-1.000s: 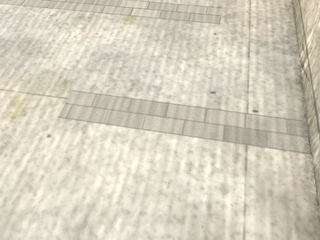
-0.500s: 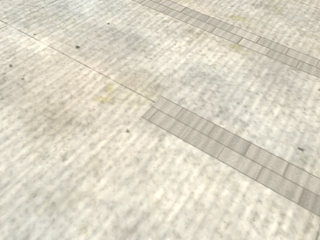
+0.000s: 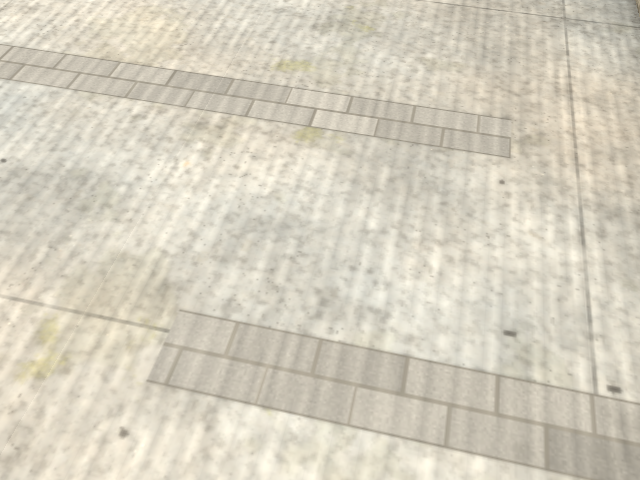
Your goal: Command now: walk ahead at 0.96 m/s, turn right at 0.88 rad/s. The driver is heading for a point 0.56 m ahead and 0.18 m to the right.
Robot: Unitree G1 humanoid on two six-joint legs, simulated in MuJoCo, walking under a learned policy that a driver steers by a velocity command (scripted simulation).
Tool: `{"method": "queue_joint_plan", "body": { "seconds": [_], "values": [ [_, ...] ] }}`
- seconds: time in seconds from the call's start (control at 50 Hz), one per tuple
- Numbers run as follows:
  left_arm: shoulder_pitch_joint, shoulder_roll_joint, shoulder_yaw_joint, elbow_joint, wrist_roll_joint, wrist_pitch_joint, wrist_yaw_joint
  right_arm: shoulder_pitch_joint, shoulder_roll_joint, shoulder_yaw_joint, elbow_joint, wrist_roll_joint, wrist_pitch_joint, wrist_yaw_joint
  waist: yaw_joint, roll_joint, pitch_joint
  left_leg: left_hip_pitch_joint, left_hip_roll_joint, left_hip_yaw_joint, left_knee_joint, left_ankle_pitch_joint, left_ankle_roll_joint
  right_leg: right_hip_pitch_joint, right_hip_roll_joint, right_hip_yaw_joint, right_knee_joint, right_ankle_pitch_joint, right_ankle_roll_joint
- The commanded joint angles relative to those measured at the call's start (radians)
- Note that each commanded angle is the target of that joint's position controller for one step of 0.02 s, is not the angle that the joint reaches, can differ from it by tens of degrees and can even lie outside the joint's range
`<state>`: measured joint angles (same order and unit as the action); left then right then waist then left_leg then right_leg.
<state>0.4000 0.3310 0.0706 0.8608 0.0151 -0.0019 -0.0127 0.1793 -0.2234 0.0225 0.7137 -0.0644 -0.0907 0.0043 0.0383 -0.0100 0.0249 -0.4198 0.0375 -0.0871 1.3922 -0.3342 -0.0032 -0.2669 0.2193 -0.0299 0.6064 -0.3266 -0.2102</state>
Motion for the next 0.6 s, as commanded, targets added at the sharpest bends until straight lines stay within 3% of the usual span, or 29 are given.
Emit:
{"method": "queue_joint_plan", "body": {
  "seconds": [0.02, 0.04, 0.08, 0.12, 0.16, 0.18, 0.22, 0.24, 0.26, 0.28, 0.3, 0.32, 0.34, 0.36, 0.38, 0.4, 0.42, 0.46, 0.48, 0.52, 0.56, 0.58, 0.6],
  "values": [
    [-0.023, 0.107, 0.016, -0.076, -0.007, -0.057, 0.013, 0.011, -0.151, -0.023, -0.093, -0.023, 0.021, 0.006, -0.09, 0.094, 0.116, -0.275, 0.072, 0.013, -0.133, 0.0, -0.043, -0.009, -0.274, 0.526, -0.452, -0.036, -0.142],
    [-0.019, 0.119, 0.019, -0.079, -0.013, -0.07, 0.011, -0.047, -0.145, -0.018, -0.118, -0.022, 0.032, 0.011, -0.078, 0.086, 0.132, -0.253, 0.079, 0.049, -0.22, 0.034, -0.057, -0.071, -0.241, 0.475, -0.476, 0.026, -0.134],
    [0.012, 0.124, 0.023, -0.073, -0.015, -0.079, 0.011, -0.182, -0.129, -0.006, -0.173, -0.005, 0.034, 0.021, -0.029, 0.053, 0.153, -0.216, 0.072, 0.094, -0.413, 0.178, -0.075, -0.118, -0.2, 0.419, -0.488, 0.221, -0.107],
    [0.061, 0.127, 0.029, -0.057, -0.023, -0.077, 0.007, -0.269, -0.097, 0.006, -0.204, 0.012, 0.03, 0.028, 0.028, 0.011, 0.123, -0.163, 0.034, 0.117, -0.603, 0.336, -0.068, -0.063, -0.178, 0.39, -0.453, 0.442, -0.058],
    [0.11, 0.145, 0.037, -0.04, -0.027, -0.075, 0.006, -0.313, -0.097, 0.007, -0.223, 0.023, 0.025, 0.027, 0.074, -0.028, 0.069, -0.137, -0.01, 0.13, -0.712, 0.421, -0.047, 0.064, -0.204, 0.409, -0.42, 0.654, -0.031],
    [0.109, 0.154, 0.04, -0.038, -0.026, -0.075, 0.009, -0.322, -0.106, 0.005, -0.23, 0.026, 0.022, 0.024, 0.076, -0.042, 0.051, -0.117, -0.023, 0.122, -0.76, 0.429, -0.034, 0.12, -0.217, 0.415, -0.394, 0.725, -0.02],
    [0.055, 0.181, 0.047, -0.049, -0.027, -0.079, 0.017, -0.247, -0.141, -0.01, -0.217, 0.029, 0.017, 0.011, 0.025, -0.05, -0.023, 0.075, -0.07, 0.108, -0.858, 0.396, -0.012, 0.158, -0.215, 0.408, -0.279, 0.939, 0.025],
    [0.031, 0.208, 0.053, -0.056, -0.021, -0.083, 0.017, -0.136, -0.193, -0.033, -0.187, 0.036, 0.015, -0.003, -0.031, -0.061, -0.109, 0.237, -0.09, 0.082, -0.851, 0.345, -0.004, 0.169, -0.221, 0.427, -0.144, 1.032, 0.051],
    [-0.035, 0.25, 0.062, -0.07, -0.012, -0.089, 0.011, 0.051, -0.252, -0.061, -0.142, 0.048, 0.012, -0.02, -0.149, -0.075, -0.202, 0.435, -0.071, 0.061, -0.843, 0.268, 0.001, 0.128, -0.217, 0.433, 0.057, 1.023, 0.067],
    [-0.106, 0.219, 0.056, -0.086, 0.0, -0.102, 0.008, 0.295, -0.311, -0.094, -0.077, 0.04, 0.01, -0.043, -0.273, -0.05, -0.293, 0.678, 0.002, 0.025, -0.808, 0.139, 0.014, 0.003, -0.176, 0.393, 0.314, 0.893, 0.076],
    [-0.116, 0.016, 0.006, -0.117, 0.015, -0.108, 0.011, 0.46, -0.346, -0.107, -0.032, 0.006, 0.006, -0.059, -0.271, 0.202, -0.364, 0.872, 0.271, -0.226, -0.813, -0.118, 0.019, -0.205, -0.101, 0.3, 0.675, -0.096, 0.065],
    [0.042, -0.005, -0.018, -0.185, -0.057, -0.098, 0.011, 0.304, -0.407, -0.122, -0.067, -0.02, 0.01, -0.043, -0.103, 0.481, -0.487, 0.92, 0.472, -0.837, -1.079, -0.308, 0.126, -0.422, -0.063, 0.206, 0.872, -0.177, 0.088],
    [-0.037, 0.089, -0.01, -0.138, -0.018, -0.076, 0.019, 0.158, -0.28, -0.114, -0.098, -0.007, 0.016, -0.032, -0.112, 0.233, -0.32, 0.745, 0.385, -0.732, -1.135, -0.502, 0.136, -0.473, -0.165, 0.175, 0.867, -0.023, 0.079],
    [-0.098, 0.108, -0.001, -0.14, -0.001, -0.062, 0.005, 0.105, -0.203, -0.095, -0.091, 0.004, 0.018, -0.027, -0.102, 0.131, -0.2, 0.608, 0.34, -0.542, -1.121, -0.399, 0.13, -0.467, -0.206, 0.146, 0.819, 0.057, 0.087],
    [-0.136, 0.098, -0.001, -0.142, 0.006, -0.05, -0.009, 0.115, -0.173, -0.089, -0.061, -0.001, 0.017, -0.022, -0.095, 0.041, -0.128, 0.507, 0.309, -0.411, -1.129, -0.227, 0.122, -0.453, -0.236, 0.132, 0.794, 0.07, 0.095],
    [-0.179, 0.073, -0.005, -0.161, 0.019, -0.038, -0.027, 0.153, -0.156, -0.082, -0.019, 0.003, 0.012, -0.024, -0.086, 0.038, -0.08, 0.437, 0.273, -0.291, -1.139, -0.122, 0.107, -0.447, -0.266, 0.132, 0.771, 0.068, 0.096],
    [-0.187, 0.038, -0.015, -0.182, 0.02, -0.024, -0.04, 0.181, -0.135, -0.076, 0.018, 0.011, 0.003, -0.02, -0.067, 0.081, -0.043, 0.385, 0.265, -0.207, -1.154, -0.049, 0.097, -0.451, -0.288, 0.126, 0.761, 0.067, 0.101],
    [-0.252, -0.007, -0.034, -0.231, 0.021, -0.002, -0.053, 0.216, -0.109, -0.071, 0.069, 0.035, -0.018, -0.003, -0.048, 0.096, 0.003, 0.355, 0.265, -0.081, -1.19, 0.091, 0.077, -0.513, -0.327, 0.117, 0.753, 0.074, 0.101],
    [-0.291, -0.014, -0.04, -0.256, 0.025, 0.001, -0.056, 0.215, -0.098, -0.066, 0.079, 0.039, -0.027, 0.001, -0.041, 0.084, 0.036, 0.319, 0.256, -0.016, -1.202, 0.279, 0.078, -0.521, -0.324, 0.106, 0.723, 0.09, 0.109],
    [-0.341, -0.014, -0.05, -0.301, 0.026, -0.005, -0.056, 0.164, -0.123, -0.067, 0.082, 0.036, -0.044, 0.004, 0.0, 0.089, 0.08, 0.249, 0.218, 0.129, -1.218, 0.649, 0.077, -0.479, -0.295, 0.083, 0.549, 0.149, 0.127],
    [-0.366, -0.019, -0.064, -0.302, 0.025, -0.021, -0.07, 0.108, -0.15, -0.07, 0.082, 0.04, -0.053, 0.008, 0.019, 0.069, 0.1, 0.161, 0.139, 0.27, -1.234, 0.732, 0.055, -0.292, -0.246, -0.001, 0.222, 0.295, 0.133],
    [-0.373, -0.02, -0.065, -0.29, 0.025, -0.027, -0.08, 0.135, -0.178, -0.076, 0.092, 0.044, -0.055, 0.007, 0.006, 0.07, 0.085, 0.154, 0.129, 0.289, -1.234, 0.767, 0.056, -0.189, -0.205, -0.061, 0.134, 0.366, 0.131],
    [-0.351, -0.002, -0.048, -0.292, -0.057, -0.053, -0.068, 0.106, -0.322, -0.119, 0.045, 0.09, -0.056, -0.023, 0.012, 0.13, 0.031, 0.214, 0.14, 0.262, -1.188, 0.873, 0.066, -0.116, -0.194, -0.022, 0.123, 0.365, 0.145]
  ]
}}
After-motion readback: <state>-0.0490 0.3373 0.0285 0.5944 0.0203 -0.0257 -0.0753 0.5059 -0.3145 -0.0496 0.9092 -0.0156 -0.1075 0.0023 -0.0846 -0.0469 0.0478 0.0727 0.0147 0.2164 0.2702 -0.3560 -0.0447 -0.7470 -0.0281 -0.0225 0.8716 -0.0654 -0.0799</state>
